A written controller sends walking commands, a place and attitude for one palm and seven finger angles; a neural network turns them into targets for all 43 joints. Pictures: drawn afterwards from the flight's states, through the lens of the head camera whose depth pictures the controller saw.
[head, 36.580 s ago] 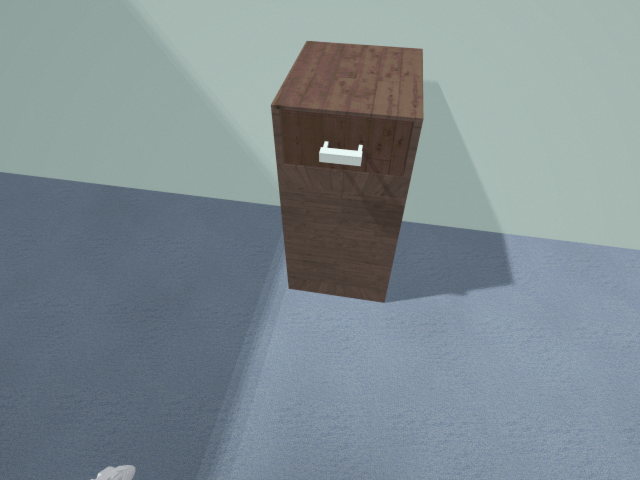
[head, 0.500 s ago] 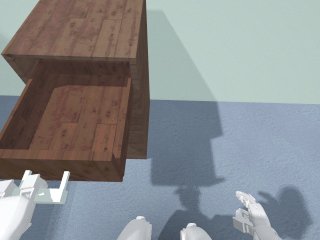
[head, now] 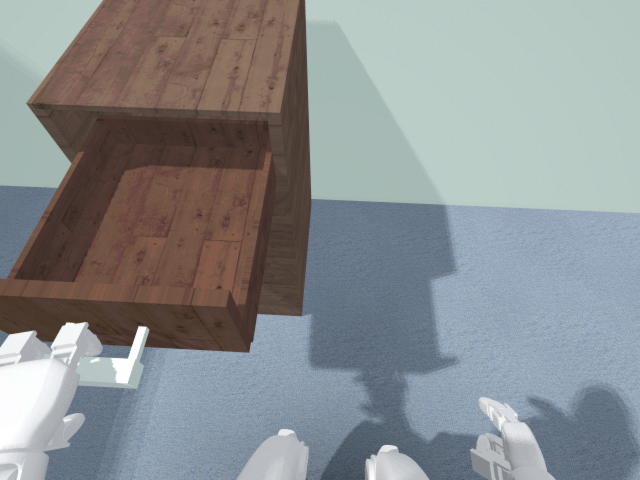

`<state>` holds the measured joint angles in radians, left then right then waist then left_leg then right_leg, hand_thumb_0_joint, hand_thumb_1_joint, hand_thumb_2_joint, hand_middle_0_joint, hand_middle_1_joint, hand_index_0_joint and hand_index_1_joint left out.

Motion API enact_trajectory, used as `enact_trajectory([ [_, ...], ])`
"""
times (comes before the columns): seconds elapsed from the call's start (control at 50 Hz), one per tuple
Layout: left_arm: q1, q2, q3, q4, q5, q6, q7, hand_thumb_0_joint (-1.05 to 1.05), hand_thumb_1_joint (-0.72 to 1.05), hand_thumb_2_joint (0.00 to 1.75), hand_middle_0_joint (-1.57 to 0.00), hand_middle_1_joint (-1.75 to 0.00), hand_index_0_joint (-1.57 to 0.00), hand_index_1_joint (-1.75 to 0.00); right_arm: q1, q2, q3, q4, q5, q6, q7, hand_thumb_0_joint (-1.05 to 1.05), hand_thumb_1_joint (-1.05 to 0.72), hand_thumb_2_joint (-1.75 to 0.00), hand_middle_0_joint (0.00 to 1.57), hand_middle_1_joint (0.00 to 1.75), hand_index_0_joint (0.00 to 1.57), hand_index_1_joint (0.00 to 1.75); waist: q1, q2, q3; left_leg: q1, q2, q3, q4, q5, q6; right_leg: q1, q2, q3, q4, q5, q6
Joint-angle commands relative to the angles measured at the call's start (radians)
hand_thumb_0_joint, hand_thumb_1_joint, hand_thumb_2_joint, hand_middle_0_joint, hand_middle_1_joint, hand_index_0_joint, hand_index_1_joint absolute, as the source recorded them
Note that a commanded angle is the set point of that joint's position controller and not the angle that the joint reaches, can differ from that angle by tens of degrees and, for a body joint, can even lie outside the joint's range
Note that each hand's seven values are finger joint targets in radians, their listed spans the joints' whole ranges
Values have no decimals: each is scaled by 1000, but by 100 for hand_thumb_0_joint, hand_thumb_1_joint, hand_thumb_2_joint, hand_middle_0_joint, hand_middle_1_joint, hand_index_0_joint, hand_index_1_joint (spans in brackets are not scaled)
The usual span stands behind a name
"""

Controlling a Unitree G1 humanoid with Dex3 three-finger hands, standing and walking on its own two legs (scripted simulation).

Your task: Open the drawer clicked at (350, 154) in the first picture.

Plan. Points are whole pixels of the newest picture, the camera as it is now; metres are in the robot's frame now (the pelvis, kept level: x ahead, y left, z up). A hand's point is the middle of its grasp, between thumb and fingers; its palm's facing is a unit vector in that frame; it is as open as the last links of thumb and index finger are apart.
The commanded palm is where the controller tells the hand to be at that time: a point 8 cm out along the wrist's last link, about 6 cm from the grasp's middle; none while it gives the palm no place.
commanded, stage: open the thumb to release the handle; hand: left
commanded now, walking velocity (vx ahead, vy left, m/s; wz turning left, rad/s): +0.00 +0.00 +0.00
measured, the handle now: (98, 352) +0.25 +0.30 +0.00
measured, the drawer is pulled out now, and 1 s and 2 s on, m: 0.30 0.30 0.30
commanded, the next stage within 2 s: lift the hand off the handle in 0.12 s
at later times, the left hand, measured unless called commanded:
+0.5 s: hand (64, 398) +0.19 +0.33 -0.02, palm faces -0.06 +0.02 -1.00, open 13.9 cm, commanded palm +0.18 +0.32 +0.03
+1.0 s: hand (38, 387) +0.20 +0.34 +0.02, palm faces -0.06 -0.01 -1.00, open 13.7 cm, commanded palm +0.18 +0.33 +0.07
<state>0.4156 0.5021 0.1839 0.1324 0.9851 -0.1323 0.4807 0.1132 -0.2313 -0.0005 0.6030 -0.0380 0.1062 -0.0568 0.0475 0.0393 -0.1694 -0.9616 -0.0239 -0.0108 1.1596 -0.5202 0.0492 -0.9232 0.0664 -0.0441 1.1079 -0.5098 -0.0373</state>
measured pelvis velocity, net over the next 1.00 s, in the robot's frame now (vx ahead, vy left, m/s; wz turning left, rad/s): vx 0.01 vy -0.01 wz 0.00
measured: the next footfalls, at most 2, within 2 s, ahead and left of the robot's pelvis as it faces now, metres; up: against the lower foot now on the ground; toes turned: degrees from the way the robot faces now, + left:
none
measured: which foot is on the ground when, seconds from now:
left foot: down 0.00-1.00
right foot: down 0.00-1.00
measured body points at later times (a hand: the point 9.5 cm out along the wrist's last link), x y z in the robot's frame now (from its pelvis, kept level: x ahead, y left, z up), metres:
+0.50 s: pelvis +0.00 -0.02 -0.01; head +0.08 -0.02 +0.43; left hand +0.19 +0.32 +0.04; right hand +0.19 -0.25 -0.12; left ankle +0.02 +0.09 -0.65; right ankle +0.01 -0.10 -0.65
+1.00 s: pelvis +0.01 -0.01 +0.01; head +0.08 +0.00 +0.46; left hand +0.19 +0.33 +0.07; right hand +0.19 -0.25 -0.09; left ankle +0.02 +0.09 -0.65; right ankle +0.01 -0.10 -0.65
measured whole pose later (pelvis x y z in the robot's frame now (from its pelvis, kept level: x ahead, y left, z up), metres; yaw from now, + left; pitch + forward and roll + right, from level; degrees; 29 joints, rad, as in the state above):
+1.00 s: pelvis +0.01 -0.01 +0.01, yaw +0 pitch +17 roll -2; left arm 0.43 0.55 0.26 0.12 0.94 -0.20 0.43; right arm 0.14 -0.26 -0.02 0.62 -0.03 0.08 -0.07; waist 0.04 0.04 -0.15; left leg -0.87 -0.02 -0.02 1.09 -0.50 0.04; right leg -0.83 0.07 -0.05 1.03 -0.49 -0.05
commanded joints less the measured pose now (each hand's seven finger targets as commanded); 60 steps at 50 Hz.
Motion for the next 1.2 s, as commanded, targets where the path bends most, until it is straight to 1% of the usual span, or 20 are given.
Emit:
enact_trajectory([
  [0.0,9,247,163,-156,-7,-25,31,0,-50,30,-30,-120,-30,-120,-61,-149,-54,-128,-4,-55,-18,0,-90,-90,20,30,20,30,4,49,-213,261,12,-40,-185,219,-15,86,-6,13,-162,158,-11],
  [0.06,46,248,186,-156,1,-55,46,0,-50,30,-30,-120,-30,-120,-67,-141,-56,-128,-5,-54,-13,0,-90,-90,20,30,20,30,19,75,-205,254,7,-34,-177,230,-19,73,-4,21,-155,164,-14],
  [0.14,58,236,200,-129,0,-69,73,0,-50,30,-30,-120,-30,-120,-64,-142,-65,-120,-8,-56,-1,0,-90,-90,20,30,20,30,16,67,-193,228,6,-34,-154,232,-20,58,0,20,-138,175,-16],
  [0.24,61,205,178,-147,-11,-63,91,0,-50,30,-30,-120,-30,-120,-55,-145,-76,-127,-4,-64,2,0,-90,-90,20,30,20,30,3,44,-238,232,3,-27,-141,247,-16,84,-3,29,-140,215,-11],
  [0.3,-46,242,185,-131,-8,-61,85,0,-50,30,-30,-120,-30,-120,-51,-152,-70,-114,-5,-71,-10,0,-90,-90,20,30,20,30,-18,10,-226,190,6,-30,-127,202,-9,72,-7,36,-138,181,-5],
  [0.4,-124,291,197,-91,-4,-53,62,0,-50,30,-30,-120,-30,-120,-42,-156,-63,-101,-3,-74,-25,0,-90,-90,20,30,20,30,-14,23,-237,171,3,-19,-118,173,-3,98,-10,52,-152,156,-2],
  [0.44,-86,311,216,-72,-9,-51,50,0,-50,30,-30,-120,-30,-120,-43,-155,-62,-101,-1,-70,-29,0,-90,-90,20,30,20,30,9,34,-246,176,-3,-13,-120,190,-4,129,-8,64,-155,181,-3],
  [0.54,-92,329,227,-78,-33,-53,22,0,-50,30,-30,-120,-30,-120,-45,-152,-56,-97,3,-69,-34,0,-90,-90,20,30,20,30,7,64,-242,184,-1,-9,-128,212,-3,162,-7,74,-173,214,-2],
  [0.56,-83,359,265,-93,-44,-56,21,0,-50,30,-30,-120,-30,-120,-46,-151,-55,-96,5,-65,-35,0,-90,-90,20,30,20,30,15,42,-264,182,-2,-9,-133,224,-4,188,-8,79,-176,228,1],
  [0.62,-79,355,274,-129,-57,-71,20,0,-50,30,-30,-120,-30,-120,-49,-149,-56,-94,8,-66,-37,0,-90,-90,20,30,20,30,8,75,-262,209,-1,-12,-142,248,-7,181,-6,73,-175,251,-1],
  [0.74,-50,301,233,-97,-74,-76,6,0,-50,30,-30,-120,-30,-120,-35,-156,-65,-95,9,-75,-28,0,-90,-90,20,30,20,30,-17,41,-201,223,3,-16,-167,230,-4,173,-5,50,-204,234,2],
  [0.82,-39,322,250,-141,-69,-80,-2,0,-50,30,-30,-120,-30,-120,-26,-156,-67,-102,10,-72,-30,0,-90,-90,20,30,20,30,-3,61,-252,279,0,-15,-196,273,-8,200,-7,47,-207,268,0],
  [0.9,-42,311,235,-193,-72,-80,2,0,-50,30,-30,-120,-30,-120,-24,-160,-66,-116,9,-75,-27,0,-90,-90,20,30,20,30,-14,68,-224,322,5,-24,-222,290,-9,190,-7,28,-222,265,-2],
  [0.92,-26,331,259,-198,-61,-84,6,0,-50,30,-30,-120,-30,-120,-27,-157,-65,-110,7,-71,-27,0,-90,-90,20,30,20,30,4,87,-235,339,3,-22,-231,308,-13,194,-7,29,-220,270,-4],
  [0.98,49,280,221,-228,-56,-73,13,0,-50,30,-30,-120,-30,-120,-28,-150,-68,-126,7,-70,-16,0,-90,-90,20,30,20,30,7,98,-223,382,6,-27,-250,343,-18,195,-4,18,-233,278,-7],
  [1.02,49,299,248,-230,-57,-65,17,0,-50,30,-30,-120,-30,-120,-32,-151,-66,-123,6,-60,-14,0,-90,-90,20,30,20,30,9,81,-221,384,7,-28,-258,360,-20,205,-5,16,-236,289,-6],
  [1.04,76,275,228,-210,-59,-52,15,0,-50,30,-30,-120,-30,-120,-34,-151,-69,-128,7,-59,-10,0,-90,-90,20,30,20,30,6,66,-190,376,9,-28,-261,345,-20,205,-4,12,-242,284,-5],
  [1.1,39,273,221,-212,-62,-35,8,0,-50,30,-30,-120,-30,-120,-39,-155,-65,-138,12,-52,-6,0,-90,-90,20,30,20,30,-3,56,-152,375,13,-36,-286,316,-21,202,-4,6,-258,249,-5],
  [1.12,22,280,223,-226,-57,-36,6,0,-50,30,-30,-120,-30,-120,-38,-153,-63,-141,11,-49,-7,0,-90,-90,20,30,20,30,6,74,-168,386,10,-35,-297,307,-23,208,-7,6,-259,234,-4],
  [1.18,14,238,168,-239,-59,-25,-13,0,-50,30,-30,-120,-30,-120,-25,-151,-66,-154,12,-59,-8,0,-90,-90,20,30,20,30,-5,68,-170,428,15,-41,-311,319,-23,214,-6,-1,-277,231,-4],
])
